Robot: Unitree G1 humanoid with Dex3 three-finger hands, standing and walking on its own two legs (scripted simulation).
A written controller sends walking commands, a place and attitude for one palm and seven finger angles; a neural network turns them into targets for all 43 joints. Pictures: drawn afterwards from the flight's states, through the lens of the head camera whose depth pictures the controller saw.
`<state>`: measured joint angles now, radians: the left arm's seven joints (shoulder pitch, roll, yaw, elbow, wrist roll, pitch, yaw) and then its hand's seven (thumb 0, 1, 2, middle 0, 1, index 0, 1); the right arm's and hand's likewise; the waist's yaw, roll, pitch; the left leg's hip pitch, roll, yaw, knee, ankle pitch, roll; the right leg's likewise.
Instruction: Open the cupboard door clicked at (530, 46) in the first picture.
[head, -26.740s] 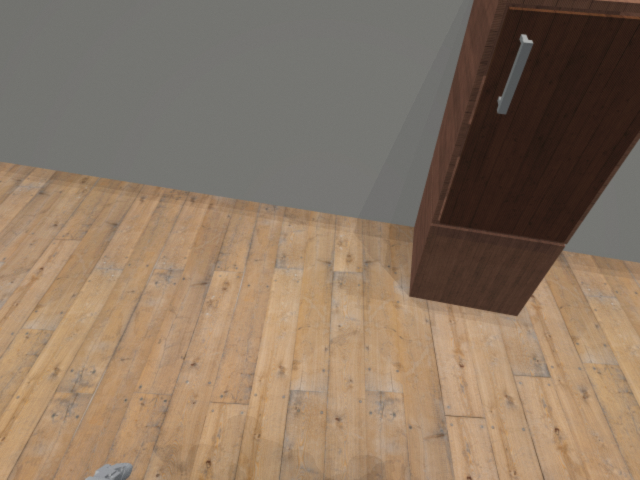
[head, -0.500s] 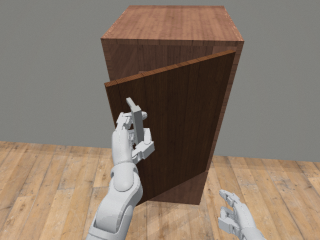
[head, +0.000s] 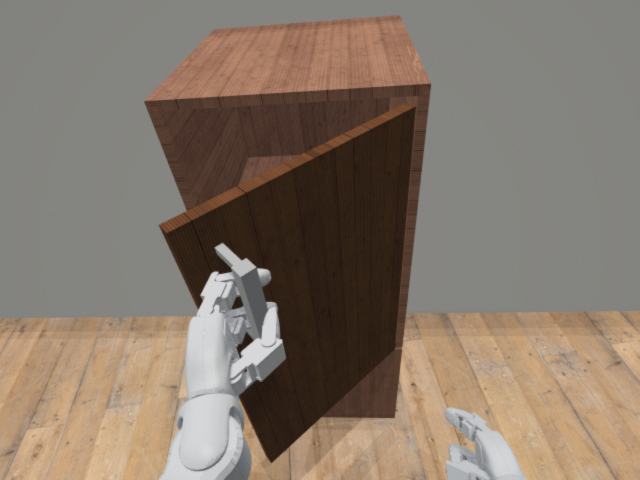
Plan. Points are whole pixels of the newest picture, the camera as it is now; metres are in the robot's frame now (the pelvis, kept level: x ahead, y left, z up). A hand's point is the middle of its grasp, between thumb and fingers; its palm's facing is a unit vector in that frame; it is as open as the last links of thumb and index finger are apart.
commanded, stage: pull the door open along its arc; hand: left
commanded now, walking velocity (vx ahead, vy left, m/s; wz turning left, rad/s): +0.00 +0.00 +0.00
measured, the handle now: (248, 304) +0.28 +0.09 +0.14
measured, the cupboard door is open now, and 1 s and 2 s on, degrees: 44 37 38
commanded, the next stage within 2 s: open thumb and fingers to let go in 0.24 s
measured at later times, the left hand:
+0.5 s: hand (258, 318) +0.26 +0.07 +0.14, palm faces +0.35 -0.94 +0.01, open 6.8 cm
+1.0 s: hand (235, 320) +0.26 +0.09 +0.15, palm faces +0.31 -0.95 +0.02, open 14.2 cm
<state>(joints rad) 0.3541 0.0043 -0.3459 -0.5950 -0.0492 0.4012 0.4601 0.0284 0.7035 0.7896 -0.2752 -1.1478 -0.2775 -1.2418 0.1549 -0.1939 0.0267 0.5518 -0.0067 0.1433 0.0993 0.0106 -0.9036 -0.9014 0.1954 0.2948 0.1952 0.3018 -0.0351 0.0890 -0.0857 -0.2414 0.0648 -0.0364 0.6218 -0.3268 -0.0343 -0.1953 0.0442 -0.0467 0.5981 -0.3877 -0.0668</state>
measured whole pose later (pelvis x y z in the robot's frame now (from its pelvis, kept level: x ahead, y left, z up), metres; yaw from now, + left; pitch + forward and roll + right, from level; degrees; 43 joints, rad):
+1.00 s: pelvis -0.02 +0.02 +0.00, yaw +3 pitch -3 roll +0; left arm 0.05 -0.08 -0.29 -0.23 0.02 0.23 0.51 -0.01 -0.44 0.33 -0.28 -1.02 -0.27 -1.02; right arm 0.13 -0.18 0.01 0.62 -0.02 0.07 0.01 0.01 -0.90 -0.90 0.20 0.29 0.20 0.30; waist 0.03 0.06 -0.01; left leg -0.23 0.03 -0.06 0.59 -0.31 -0.04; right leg -0.17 0.01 -0.08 0.58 -0.35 -0.03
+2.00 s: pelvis -0.04 +0.04 +0.00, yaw +0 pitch -3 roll +0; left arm 0.19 0.05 -0.25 -0.32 -0.06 0.16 0.11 -0.02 -0.50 0.30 -0.14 -0.30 -0.13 -0.29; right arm 0.17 -0.19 0.05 0.49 0.02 0.10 0.00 0.01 -0.90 -0.90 0.20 0.30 0.20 0.30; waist 0.02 0.04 -0.03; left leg -0.24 0.03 -0.01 0.58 -0.29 -0.02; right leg -0.20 0.00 -0.04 0.58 -0.32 -0.02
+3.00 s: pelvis -0.03 +0.04 -0.01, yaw +2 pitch -2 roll -1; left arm 0.53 0.23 0.08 -0.58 -0.24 0.08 -0.17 -0.02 -0.50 0.30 -0.15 -0.30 -0.15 -0.30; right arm 0.26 -0.22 0.06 0.52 0.05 -0.17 -0.07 0.01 -0.90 -0.90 0.20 0.30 0.20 0.30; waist 0.04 0.06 -0.06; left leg -0.30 0.03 -0.03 0.68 -0.35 -0.02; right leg -0.24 0.00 -0.06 0.64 -0.37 -0.01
